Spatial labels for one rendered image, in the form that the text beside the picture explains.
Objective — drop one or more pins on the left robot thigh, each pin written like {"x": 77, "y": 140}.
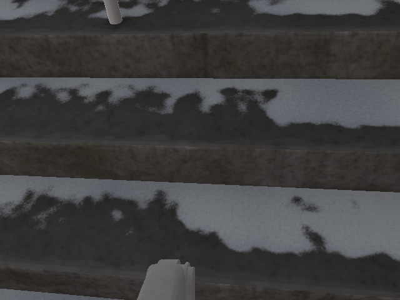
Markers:
{"x": 169, "y": 280}

